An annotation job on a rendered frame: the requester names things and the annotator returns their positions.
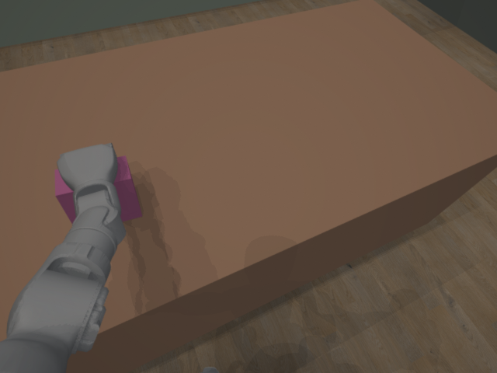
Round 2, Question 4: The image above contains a robot left hand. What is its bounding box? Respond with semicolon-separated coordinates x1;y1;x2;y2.
57;143;118;191

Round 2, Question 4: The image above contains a table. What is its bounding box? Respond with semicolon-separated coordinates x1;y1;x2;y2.
0;0;497;373

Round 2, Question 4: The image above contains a robot left forearm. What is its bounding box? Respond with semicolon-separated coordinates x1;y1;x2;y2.
6;180;126;337

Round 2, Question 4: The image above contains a sponge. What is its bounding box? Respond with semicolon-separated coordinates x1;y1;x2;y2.
54;156;142;224

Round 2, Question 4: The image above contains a robot left upper arm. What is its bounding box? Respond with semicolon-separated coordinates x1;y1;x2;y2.
0;270;109;373

